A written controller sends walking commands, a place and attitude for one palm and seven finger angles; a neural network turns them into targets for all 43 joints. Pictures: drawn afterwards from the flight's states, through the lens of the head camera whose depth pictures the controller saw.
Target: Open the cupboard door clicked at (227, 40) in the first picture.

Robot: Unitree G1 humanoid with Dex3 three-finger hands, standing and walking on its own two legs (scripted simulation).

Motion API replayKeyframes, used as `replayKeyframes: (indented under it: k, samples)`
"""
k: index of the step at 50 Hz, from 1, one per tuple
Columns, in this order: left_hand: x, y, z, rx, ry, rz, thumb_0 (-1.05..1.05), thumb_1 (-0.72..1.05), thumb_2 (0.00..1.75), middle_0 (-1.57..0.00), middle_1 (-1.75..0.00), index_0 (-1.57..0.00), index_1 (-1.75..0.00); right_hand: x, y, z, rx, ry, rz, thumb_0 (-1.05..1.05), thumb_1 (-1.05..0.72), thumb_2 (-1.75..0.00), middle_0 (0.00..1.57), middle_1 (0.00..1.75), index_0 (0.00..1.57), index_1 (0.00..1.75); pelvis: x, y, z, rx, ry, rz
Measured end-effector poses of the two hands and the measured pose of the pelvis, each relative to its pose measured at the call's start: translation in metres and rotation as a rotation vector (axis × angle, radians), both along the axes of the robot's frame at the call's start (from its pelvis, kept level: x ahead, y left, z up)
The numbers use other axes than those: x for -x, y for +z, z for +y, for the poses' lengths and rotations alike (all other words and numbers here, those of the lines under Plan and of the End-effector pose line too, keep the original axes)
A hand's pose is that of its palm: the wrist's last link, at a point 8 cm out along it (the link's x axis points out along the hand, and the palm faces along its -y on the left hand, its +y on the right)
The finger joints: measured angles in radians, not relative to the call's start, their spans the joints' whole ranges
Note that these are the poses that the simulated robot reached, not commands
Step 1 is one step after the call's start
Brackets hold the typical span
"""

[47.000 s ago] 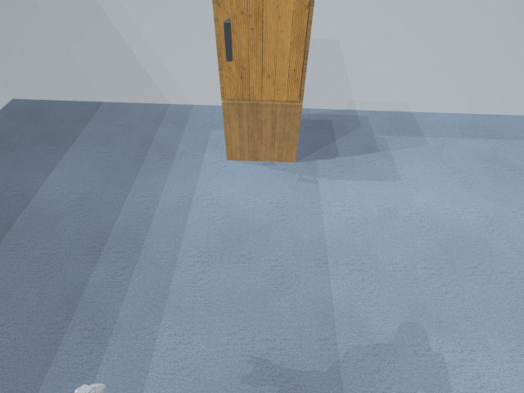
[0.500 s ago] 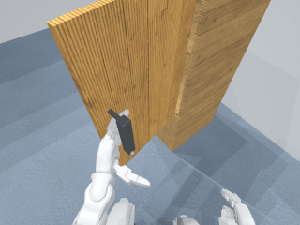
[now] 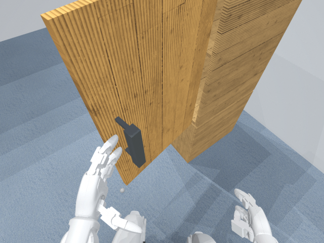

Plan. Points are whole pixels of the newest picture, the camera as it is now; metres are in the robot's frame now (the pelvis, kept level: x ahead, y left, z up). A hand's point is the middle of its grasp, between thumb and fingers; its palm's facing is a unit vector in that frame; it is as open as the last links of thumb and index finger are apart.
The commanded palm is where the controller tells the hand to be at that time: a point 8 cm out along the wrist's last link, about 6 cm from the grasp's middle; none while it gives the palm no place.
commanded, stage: slide the hand sideways off the handle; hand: left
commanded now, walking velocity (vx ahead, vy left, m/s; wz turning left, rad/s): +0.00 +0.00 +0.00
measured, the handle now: (130, 143) +0.34 +0.10 +0.05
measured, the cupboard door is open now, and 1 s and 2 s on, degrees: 100 100 100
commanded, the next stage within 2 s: draw the hand back to the body in 0.36 s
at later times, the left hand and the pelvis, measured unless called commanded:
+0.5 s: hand (103, 213) +0.18 +0.13 +0.05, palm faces -0.05 -1.00 -0.02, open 16.3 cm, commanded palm +0.16 +0.20 +0.06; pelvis -0.02 -0.01 -0.01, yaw +0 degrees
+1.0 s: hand (58, 201) +0.18 +0.18 +0.14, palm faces +0.01 -0.99 -0.12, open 16.1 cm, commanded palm +0.15 +0.24 +0.16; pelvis +0.00 +0.00 +0.04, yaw +1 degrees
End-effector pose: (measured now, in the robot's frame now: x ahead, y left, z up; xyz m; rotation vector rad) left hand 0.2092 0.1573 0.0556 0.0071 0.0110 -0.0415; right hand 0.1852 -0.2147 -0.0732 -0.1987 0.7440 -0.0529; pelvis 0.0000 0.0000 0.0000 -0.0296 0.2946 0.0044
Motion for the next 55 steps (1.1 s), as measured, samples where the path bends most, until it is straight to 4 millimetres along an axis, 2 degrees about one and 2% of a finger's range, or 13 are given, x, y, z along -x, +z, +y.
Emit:
replayKeyframes:
  k: [8, 18, 26, 31, 35, 39, 49, 55]
  samples:
    - [0.021, 0.001, 0.012, -0.008, 0.017, 0.022, -0.01, -0.5, 0.3, -0.15, -0.3, -0.15, -0.3, 0.003, 0.002, -0.011, 0.009, -0.026, -0.02, 0.01, -0.9, -0.9, 0.2, 0.3, 0.2, 0.3, -0.001, -0.001, -0.006, -0.002, 0.001, -0.004]
    - [0.044, -0.001, 0.032, -0.022, 0.021, 0.009, -0.01, -0.5, 0.3, -0.15, -0.3, -0.15, -0.3, 0.013, -0.005, -0.026, 0.039, -0.063, -0.032, 0.02, -0.9, -0.9, 0.2, 0.3, 0.2, 0.3, 0.008, -0.01, -0.01, 0.004, 0.001, -0.009]
    - [0.043, 0.0, 0.03, -0.012, -0.012, -0.014, -0.01, -0.5, 0.3, -0.15, -0.3, -0.15, -0.3, 0.022, -0.008, -0.023, 0.041, -0.074, -0.049, 0.02, -0.9, -0.9, 0.2, 0.3, 0.2, 0.3, 0.016, -0.014, -0.008, 0.011, -0.001, -0.014]
    - [0.04, 0.022, 0.039, -0.042, 0.003, -0.028, -0.02, -0.5, 0.3, -0.15, -0.3, -0.15, -0.3, 0.029, -0.001, -0.016, 0.017, -0.096, -0.042, 0.02, -0.9, -0.9, 0.2, 0.3, 0.2, 0.3, 0.017, -0.005, -0.006, 0.013, -0.001, -0.043]
    - [0.043, 0.044, 0.048, -0.055, 0.029, -0.028, -0.02, -0.5, 0.3, -0.15, -0.3, -0.15, -0.3, 0.033, 0.012, -0.01, -0.001, -0.102, -0.045, 0.02, -0.9, -0.9, 0.2, 0.3, 0.2, 0.3, 0.014, 0.01, -0.004, 0.014, 0.004, -0.07]
    - [0.045, 0.057, 0.054, -0.054, 0.029, -0.014, -0.01, -0.5, 0.3, -0.15, -0.3, -0.15, -0.3, 0.032, 0.027, -0.008, 0.001, -0.097, -0.064, 0.02, -0.9, -0.9, 0.2, 0.3, 0.2, 0.3, 0.01, 0.022, -0.001, 0.013, 0.008, -0.09]
    - [0.049, 0.088, 0.075, -0.069, 0.039, -0.04, -0.01, -0.47, 0.31, -0.15, -0.3, -0.15, -0.3, 0.015, 0.056, -0.012, 0.023, -0.089, -0.132, 0.02, -0.9, -0.9, 0.2, 0.3, 0.2, 0.3, 0.0, 0.039, 0.002, 0.014, 0.017, -0.135]
    - [0.052, 0.112, 0.089, -0.288, 0.19, 0.06, -0.01, -0.34, 0.36, -0.16, -0.3, -0.16, -0.3, 0.002, 0.076, -0.005, 0.038, -0.092, -0.14, 0.02, -0.9, -0.9, 0.2, 0.3, 0.2, 0.3, -0.008, 0.058, 0.005, 0.002, 0.007, -0.176]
